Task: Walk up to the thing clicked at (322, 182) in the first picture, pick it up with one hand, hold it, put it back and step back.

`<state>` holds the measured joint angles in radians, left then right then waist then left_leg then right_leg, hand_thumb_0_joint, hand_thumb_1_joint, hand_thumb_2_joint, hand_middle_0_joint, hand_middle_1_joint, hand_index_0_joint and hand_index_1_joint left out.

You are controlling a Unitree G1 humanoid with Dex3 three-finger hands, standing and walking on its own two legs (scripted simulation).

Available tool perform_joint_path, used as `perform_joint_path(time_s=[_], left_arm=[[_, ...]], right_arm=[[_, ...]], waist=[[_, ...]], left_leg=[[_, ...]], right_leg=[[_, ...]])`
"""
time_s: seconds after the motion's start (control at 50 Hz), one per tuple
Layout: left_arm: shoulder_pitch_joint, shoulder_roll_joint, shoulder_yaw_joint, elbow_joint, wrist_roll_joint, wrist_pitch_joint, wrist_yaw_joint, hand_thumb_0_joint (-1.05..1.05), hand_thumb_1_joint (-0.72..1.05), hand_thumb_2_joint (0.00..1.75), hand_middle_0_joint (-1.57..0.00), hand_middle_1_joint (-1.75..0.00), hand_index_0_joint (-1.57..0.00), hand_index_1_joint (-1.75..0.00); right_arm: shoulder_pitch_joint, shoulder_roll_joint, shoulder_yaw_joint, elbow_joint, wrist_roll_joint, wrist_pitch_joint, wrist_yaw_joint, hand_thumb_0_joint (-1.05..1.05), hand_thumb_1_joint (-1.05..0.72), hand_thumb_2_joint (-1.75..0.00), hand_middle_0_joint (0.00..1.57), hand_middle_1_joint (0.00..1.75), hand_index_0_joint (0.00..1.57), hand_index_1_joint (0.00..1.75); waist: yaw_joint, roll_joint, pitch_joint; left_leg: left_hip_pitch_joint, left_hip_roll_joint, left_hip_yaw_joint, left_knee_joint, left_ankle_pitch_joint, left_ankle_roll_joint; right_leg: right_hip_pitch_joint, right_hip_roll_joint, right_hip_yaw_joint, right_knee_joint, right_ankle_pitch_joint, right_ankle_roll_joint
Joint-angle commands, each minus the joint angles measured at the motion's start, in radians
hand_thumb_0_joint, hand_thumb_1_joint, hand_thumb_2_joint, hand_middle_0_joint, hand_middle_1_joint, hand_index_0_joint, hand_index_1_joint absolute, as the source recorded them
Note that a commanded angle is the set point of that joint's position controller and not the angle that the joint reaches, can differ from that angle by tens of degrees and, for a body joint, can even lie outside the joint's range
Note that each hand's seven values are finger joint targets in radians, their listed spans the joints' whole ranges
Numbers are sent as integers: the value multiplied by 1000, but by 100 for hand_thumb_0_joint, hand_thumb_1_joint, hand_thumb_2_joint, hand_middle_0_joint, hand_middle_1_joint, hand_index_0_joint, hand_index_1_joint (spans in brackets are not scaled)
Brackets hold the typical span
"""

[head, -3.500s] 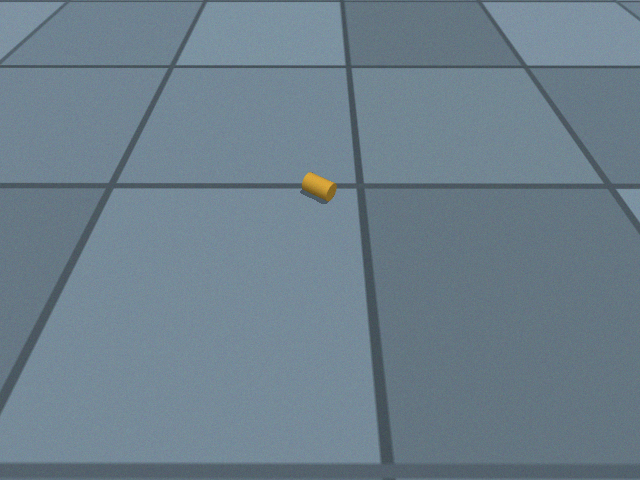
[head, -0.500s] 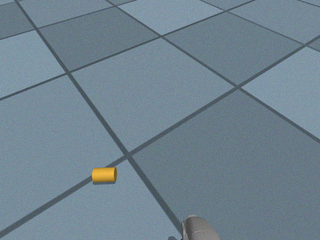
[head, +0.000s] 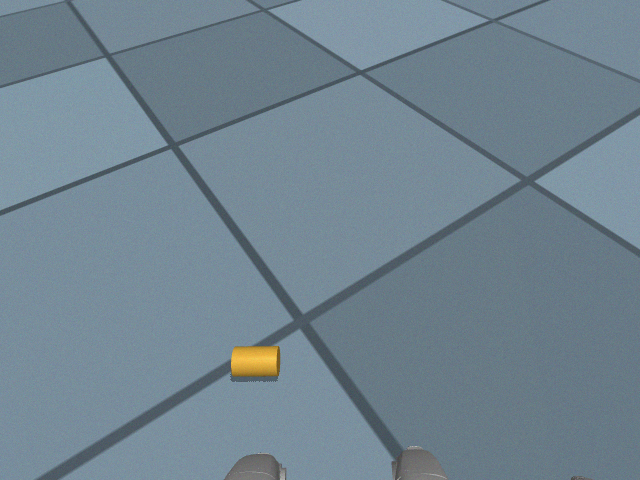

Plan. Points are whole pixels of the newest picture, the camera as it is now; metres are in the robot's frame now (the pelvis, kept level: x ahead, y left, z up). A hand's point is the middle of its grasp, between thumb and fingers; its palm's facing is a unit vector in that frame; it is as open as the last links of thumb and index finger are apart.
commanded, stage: walk up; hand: left
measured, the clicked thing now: (256, 361) +0.52 +0.25 -0.68
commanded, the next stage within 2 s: none
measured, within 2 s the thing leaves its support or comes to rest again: neither
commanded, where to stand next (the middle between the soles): +0.12 -0.03 m, yaw +1 degrees
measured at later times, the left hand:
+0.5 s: hand out of the picture +0.13 +0.26 -0.12, palm faces -0.06 -0.92 -0.39, open 7.3 cm
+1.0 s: hand out of the picture +0.11 +0.22 -0.11, palm faces -0.01 -0.94 -0.33, open 7.3 cm
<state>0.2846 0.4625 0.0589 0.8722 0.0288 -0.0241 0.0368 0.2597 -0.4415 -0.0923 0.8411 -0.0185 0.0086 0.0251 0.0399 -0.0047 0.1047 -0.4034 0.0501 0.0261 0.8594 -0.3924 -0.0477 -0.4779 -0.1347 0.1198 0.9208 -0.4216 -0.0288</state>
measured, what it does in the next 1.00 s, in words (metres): steps on the spot: right foot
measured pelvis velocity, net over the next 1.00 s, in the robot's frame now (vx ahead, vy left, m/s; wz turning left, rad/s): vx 0.02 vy -0.03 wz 0.00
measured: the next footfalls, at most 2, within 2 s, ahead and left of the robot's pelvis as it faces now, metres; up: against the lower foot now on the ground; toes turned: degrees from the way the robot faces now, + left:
right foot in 0.30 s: +0.06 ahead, -0.13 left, +0.00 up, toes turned -3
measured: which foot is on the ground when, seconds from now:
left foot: down 0.00-1.00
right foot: up 0.00-0.28, down 0.30-1.00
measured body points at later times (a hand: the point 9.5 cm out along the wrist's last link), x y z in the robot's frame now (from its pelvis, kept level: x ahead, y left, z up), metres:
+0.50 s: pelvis +0.01 -0.01 +0.02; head +0.05 -0.01 +0.47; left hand +0.13 +0.30 -0.09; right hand +0.07 -0.35 -0.09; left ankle +0.04 +0.13 -0.68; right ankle +0.02 -0.12 -0.69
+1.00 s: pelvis +0.02 -0.03 +0.04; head +0.04 -0.04 +0.49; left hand +0.11 +0.27 -0.09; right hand +0.07 -0.35 -0.09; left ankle +0.05 +0.12 -0.69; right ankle +0.02 -0.13 -0.69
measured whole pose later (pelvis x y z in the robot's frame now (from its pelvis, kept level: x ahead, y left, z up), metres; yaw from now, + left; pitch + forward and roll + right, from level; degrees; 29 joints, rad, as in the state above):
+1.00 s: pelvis +0.02 -0.03 +0.04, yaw +0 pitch -2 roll +1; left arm 0.12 0.34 0.04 1.04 0.01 0.01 -0.03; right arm 0.18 -0.40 0.00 1.07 -0.01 -0.05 -0.01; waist 0.00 0.00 0.08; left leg -0.26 0.03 0.00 0.55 -0.25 -0.03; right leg -0.25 -0.01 -0.06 0.60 -0.32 -0.03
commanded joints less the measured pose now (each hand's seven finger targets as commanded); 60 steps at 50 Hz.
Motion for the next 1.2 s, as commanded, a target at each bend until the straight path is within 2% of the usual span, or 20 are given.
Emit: perform_joint_path(time_s=[0.0, 0.06, 0.24, 0.3, 0.32, 0.34, 0.36, 0.38, 0.48, 0.52, 0.54, 0.56, 0.58, 0.62, 0.66, 0.7, 0.82, 0.86, 1.0, 1.18], left_arm=[[-53, 219, 43, -31, -12, -5, 9, 0, 90, 90, -20, -30, -20, -30], [-5, 178, 48, 23, -25, 3, -12, 0, 90, 90, -20, -30, -20, -30], [-99, 139, 66, -12, 1, 30, -40, 0, 90, 90, -20, -30, -20, -30], [-31, 144, 74, 12, 7, 16, -41, 0, 90, 90, -20, -30, -20, -30], [-2, 201, 89, 18, 14, 8, -37, 0, 90, 90, -20, -30, -20, -30], [-56, 235, 92, -3, 4, 11, -40, 0, 90, 90, -20, -30, -20, -30], [-96, 233, 86, -22, -1, 16, -46, 0, 90, 90, -20, -30, -20, -30], [-102, 210, 82, -27, 0, 22, -49, 0, 90, 90, -20, -30, -20, -30], [-196, 160, 53, -44, -4, 24, -44, 0, 90, 90, -20, -30, -20, -30], [-226, 106, 36, -62, -18, 27, -50, 0, 90, 90, -20, -30, -20, -30], [-194, 87, 33, -43, -25, 37, -48, 0, 90, 90, -20, -30, -20, -30], [-176, 132, 49, -26, -22, 39, -42, 0, 90, 90, -20, -30, -20, -30], [-156, 132, 47, -13, -18, 32, -45, 0, 90, 90, -20, -30, -20, -30], [-106, 117, 52, 32, -11, 14, -53, 0, 90, 90, -20, -30, -20, -30], [-133, 191, 67, 32, -6, -1, -51, 0, 90, 90, -20, -30, -20, -30], [-206, 219, 67, 18, -1, 2, -56, 0, 90, 90, -20, -30, -20, -30], [-247, 123, 32, 41, -17, 0, -55, 0, 90, 90, -20, -30, -20, -30], [-249, 130, 32, 52, -16, 0, -53, 0, 90, 90, -20, -30, -20, -30], [-254, 111, 26, 100, -26, 4, -47, 0, 90, 90, -20, -30, -20, -30], [-281, 96, 23, 141, -27, 18, -51, 0, 90, 90, -20, -30, -20, -30]], right_arm=[[-91, -345, -58, -67, 1, -44, -29, 0, -90, -90, 20, 30, 20, 30], [-49, -276, -34, -30, -10, -68, -43, 0, -90, -90, 20, 30, 20, 30], [81, -271, -32, 12, 6, -88, -91, 0, -90, -90, 20, 30, 20, 30], [5, -239, -14, -8, 20, -80, -90, 0, -90, -90, 20, 30, 20, 30], [-8, -196, 0, -23, 29, -81, -89, 0, -90, -90, 20, 30, 20, 30], [-38, -159, 10, -22, 32, -80, -94, 0, -90, -90, 20, 30, 20, 30], [-29, -175, 4, -1, 28, -77, -102, 0, -90, -90, 20, 30, 20, 30], [-12, -186, 1, 18, 24, -79, -101, 0, -90, -90, 20, 30, 20, 30], [76, -154, 14, 90, 21, -93, -80, 0, -90, -90, 20, 30, 20, 30], [115, -233, -3, 100, 2, -107, -85, 0, -90, -90, 20, 30, 20, 30], [66, -286, -10, 83, -4, -109, -81, 0, -90, -90, 20, 30, 20, 30], [3, -325, -19, 70, 3, -107, -74, 0, -90, -90, 20, 30, 20, 30], [-59, -307, -13, 63, -5, -104, -72, 0, -90, -90, 20, 30, 20, 30], [-119, -233, 15, 53, -2, -93, -66, 0, -90, -90, 20, 30, 20, 30], [-110, -154, 39, 61, 12, -84, -60, 0, -90, -90, 20, 30, 20, 30], [-62, -186, 26, 101, 8, -71, -61, 0, -90, -90, 20, 30, 20, 30], [-59, -160, 35, 139, 10, -88, -51, 0, -90, -90, 20, 30, 20, 30], [-92, -161, 41, 146, 7, -81, -47, 0, -90, -90, 20, 30, 20, 30], [-100, -156, 52, 190, 9, -79, -50, 0, -90, -90, 20, 30, 20, 30], [-161, -159, 60, 208, 3, -77, -52, 0, -90, -90, 20, 30, 20, 30]], waist=[[-32, 159, 20], [-27, 181, 10], [-62, 196, -156], [-1, 109, -202], [15, -23, -241], [4, -115, -212], [-6, -170, -180], [-16, -166, -144], [-68, -157, -124], [-95, -3, -162], [-64, 95, -142], [-53, 126, -96], [-25, 118, -80], [14, 89, -90], [-3, -83, -63], [-36, -84, -37], [-48, -96, -139], [-38, -106, -120], [-36, -29, -165], [-25, 29, -119]], left_leg=[[-153, 384, -637, -562, -347, 308], [-7, 220, -351, -443, -35, 195], [285, 285, -330, -245, 725, 264], [111, 198, -186, -128, 606, 176], [-5, 105, -90, -9, 496, 108], [-110, -17, 45, 39, 199, 64], [-73, -29, 48, 63, -118, 74], [-60, -20, 22, 29, -194, 79], [122, -29, 52, -236, 171, 89], [259, 148, -240, -348, 280, 166], [182, 297, -478, -445, 145, 267], [100, 361, -513, -465, 117, 344], [60, 334, -458, -446, 103, 330], [1, 175, -225, -350, 134, 187], [-115, -11, -26, -126, 100, 74], [-6, -19, 4, -80, -132, 77], [201, 38, -93, -337, 223, 101], [169, 24, -67, -316, 185, 96], [224, 51, -76, -368, 382, 84], [170, 88, -136, -476, 323, 90]], right_leg=[[-67, 56, -55, 148, -137, 3], [-86, 73, -71, 85, -36, -2], [-31, 84, -102, -84, -94, -7], [241, 87, -103, -346, 223, -39], [361, -6, 43, -372, 374, -85], [354, -107, 197, -390, 392, -181], [276, -176, 242, -390, 411, -248], [254, -162, 208, -381, 435, -245], [156, -29, 15, -282, 467, -141], [2, 40, -54, -101, 314, -51], [-1, 107, -112, -40, 36, -14], [46, 93, -82, -2, -164, -11], [81, 72, -67, -64, -153, -17], [216, 74, -70, -313, 38, -39], [255, -69, 210, -530, 7, -106], [104, -179, 295, -592, -202, -186], [151, -8, 8, -474, 154, -45], [179, -14, 22, -535, 38, -45], [270, -2, -42, -503, 253, -37], [330, 26, -72, -542, 199, -17]])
